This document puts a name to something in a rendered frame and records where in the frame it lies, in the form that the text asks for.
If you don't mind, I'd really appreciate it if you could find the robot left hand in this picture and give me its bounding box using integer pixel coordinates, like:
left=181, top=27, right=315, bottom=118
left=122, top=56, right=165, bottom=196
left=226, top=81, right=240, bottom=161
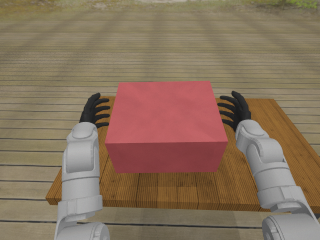
left=79, top=93, right=111, bottom=129

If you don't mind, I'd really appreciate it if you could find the robot right hand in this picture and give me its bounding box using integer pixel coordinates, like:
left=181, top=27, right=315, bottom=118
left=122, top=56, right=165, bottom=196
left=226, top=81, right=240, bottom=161
left=217, top=91, right=252, bottom=133

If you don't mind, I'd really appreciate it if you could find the left robot upper arm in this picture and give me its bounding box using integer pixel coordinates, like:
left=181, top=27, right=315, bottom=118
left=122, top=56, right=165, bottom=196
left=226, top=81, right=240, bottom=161
left=56, top=221, right=110, bottom=240

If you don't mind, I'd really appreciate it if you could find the carton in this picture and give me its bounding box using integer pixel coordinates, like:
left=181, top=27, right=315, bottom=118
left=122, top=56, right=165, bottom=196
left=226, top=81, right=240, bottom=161
left=104, top=81, right=228, bottom=174

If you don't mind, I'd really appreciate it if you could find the right robot upper arm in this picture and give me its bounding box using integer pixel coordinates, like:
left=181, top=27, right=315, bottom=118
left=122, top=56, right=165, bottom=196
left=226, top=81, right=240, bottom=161
left=262, top=213, right=320, bottom=240

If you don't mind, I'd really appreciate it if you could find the right robot forearm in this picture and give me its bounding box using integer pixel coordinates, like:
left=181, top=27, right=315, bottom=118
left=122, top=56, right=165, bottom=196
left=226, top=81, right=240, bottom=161
left=235, top=119, right=320, bottom=227

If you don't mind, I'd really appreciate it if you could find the table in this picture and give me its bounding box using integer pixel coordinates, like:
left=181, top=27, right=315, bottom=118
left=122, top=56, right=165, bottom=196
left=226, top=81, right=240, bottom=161
left=45, top=96, right=320, bottom=219

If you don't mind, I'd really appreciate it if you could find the left robot forearm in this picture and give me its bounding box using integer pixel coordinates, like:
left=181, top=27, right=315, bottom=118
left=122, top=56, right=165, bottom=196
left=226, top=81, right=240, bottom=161
left=54, top=122, right=103, bottom=240

